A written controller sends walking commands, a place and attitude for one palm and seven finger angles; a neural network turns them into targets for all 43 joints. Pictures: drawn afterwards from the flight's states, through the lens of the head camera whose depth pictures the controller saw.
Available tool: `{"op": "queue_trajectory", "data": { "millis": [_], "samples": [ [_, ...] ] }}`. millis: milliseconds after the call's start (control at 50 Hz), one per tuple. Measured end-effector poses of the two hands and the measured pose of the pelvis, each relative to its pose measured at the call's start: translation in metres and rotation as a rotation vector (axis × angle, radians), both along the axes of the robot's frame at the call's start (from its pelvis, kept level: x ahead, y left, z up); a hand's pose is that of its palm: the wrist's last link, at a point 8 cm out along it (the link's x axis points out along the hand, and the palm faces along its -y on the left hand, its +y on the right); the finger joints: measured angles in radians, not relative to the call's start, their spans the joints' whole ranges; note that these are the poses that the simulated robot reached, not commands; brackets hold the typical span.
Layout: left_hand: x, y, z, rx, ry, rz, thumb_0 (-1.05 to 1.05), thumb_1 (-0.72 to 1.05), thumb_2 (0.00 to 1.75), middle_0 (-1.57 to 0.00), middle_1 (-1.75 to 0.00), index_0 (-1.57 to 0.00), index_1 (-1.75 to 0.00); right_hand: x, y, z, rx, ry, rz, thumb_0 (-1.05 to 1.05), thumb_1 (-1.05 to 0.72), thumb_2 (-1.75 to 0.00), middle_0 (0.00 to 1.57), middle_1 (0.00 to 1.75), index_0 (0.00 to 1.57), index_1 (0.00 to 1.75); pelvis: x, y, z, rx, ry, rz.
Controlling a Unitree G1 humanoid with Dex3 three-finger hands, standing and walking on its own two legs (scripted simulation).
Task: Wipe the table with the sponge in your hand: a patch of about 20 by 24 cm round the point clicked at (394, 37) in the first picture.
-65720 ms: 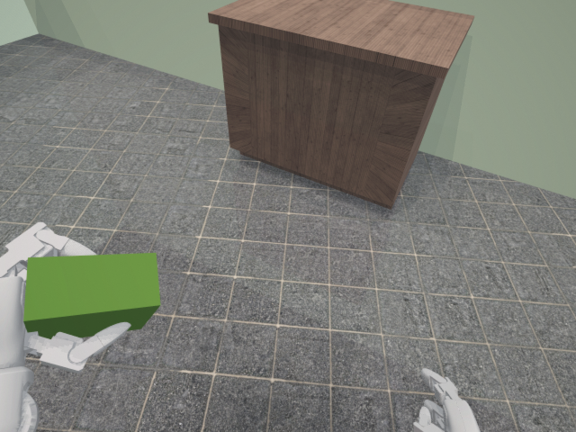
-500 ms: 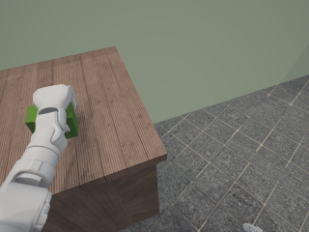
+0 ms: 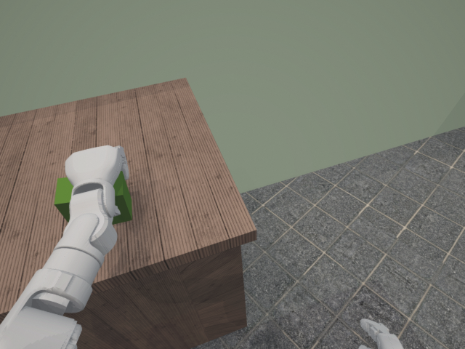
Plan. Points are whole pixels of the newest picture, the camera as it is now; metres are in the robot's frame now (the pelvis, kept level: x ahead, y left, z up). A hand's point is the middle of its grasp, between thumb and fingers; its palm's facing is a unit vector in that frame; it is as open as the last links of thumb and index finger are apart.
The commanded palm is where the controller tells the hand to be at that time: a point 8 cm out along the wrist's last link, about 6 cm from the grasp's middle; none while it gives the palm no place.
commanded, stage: wipe back along the middle lane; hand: left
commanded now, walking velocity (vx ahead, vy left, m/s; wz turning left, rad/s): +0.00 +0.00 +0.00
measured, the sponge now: (100, 206) +0.36 +0.30 +0.05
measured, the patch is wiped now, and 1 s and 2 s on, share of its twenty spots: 1.00 1.00 1.00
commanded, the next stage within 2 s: slide across to the third lane in 0.42 s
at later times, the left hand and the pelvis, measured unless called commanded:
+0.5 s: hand (109, 204) +0.33 +0.25 +0.10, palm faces +0.05 -0.03 -1.00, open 9.6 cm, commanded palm +0.29 +0.24 +0.13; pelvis +0.01 -0.01 +0.00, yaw +0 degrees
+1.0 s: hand (138, 202) +0.33 +0.19 +0.11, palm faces +0.04 -0.04 -1.00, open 9.6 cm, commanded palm +0.31 +0.19 +0.15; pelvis +0.00 -0.01 +0.00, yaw +1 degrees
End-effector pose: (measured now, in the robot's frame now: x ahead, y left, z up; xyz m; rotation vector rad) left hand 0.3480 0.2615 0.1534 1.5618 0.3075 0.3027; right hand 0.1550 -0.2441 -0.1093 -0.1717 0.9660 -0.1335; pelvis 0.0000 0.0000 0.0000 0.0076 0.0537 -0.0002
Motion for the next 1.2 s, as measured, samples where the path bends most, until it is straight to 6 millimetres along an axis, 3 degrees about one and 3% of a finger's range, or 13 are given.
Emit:
{"op": "queue_trajectory", "data": {
  "millis": [620,780,1000,1200],
  "samples": [
    [-0.05,-0.024,-0.001,-0.049,-0.055,0.041,-0.01,-0.47,1.05,-0.73,-1.47,-0.77,-1.49,0.059,0.004,0.018,0.024,-0.151,0.091,0.01,-0.91,-0.9,0.2,0.29,0.2,0.3,0.008,-0.014,-0.001,0.012,-0.047,0.002],
    [-0.047,-0.037,0.002,-0.04,-0.026,0.014,-0.01,-0.49,1.05,-0.75,-1.45,-0.79,-1.47,0.061,0.007,0.016,0.02,-0.147,0.104,0.01,-0.91,-0.9,0.2,0.29,0.2,0.3,0.004,-0.014,0.0,0.013,-0.051,0.013],
    [-0.044,-0.073,0.007,-0.052,-0.046,-0.072,-0.01,-0.51,1.05,-0.77,-1.42,-0.81,-1.45,0.055,0.021,0.012,0.064,-0.14,0.121,0.01,-0.91,-0.9,0.2,0.29,0.2,0.3,-0.002,-0.013,0.001,0.016,-0.067,0.014],
    [-0.033,-0.086,0.004,-0.037,-0.015,-0.051,-0.01,-0.52,1.05,-0.79,-1.41,-0.83,-1.43,0.041,0.02,0.011,0.071,-0.117,0.119,0.01,-0.91,-0.9,0.2,0.29,0.2,0.3,-0.011,-0.017,0.002,0.017,-0.07,0.014]
  ]
}}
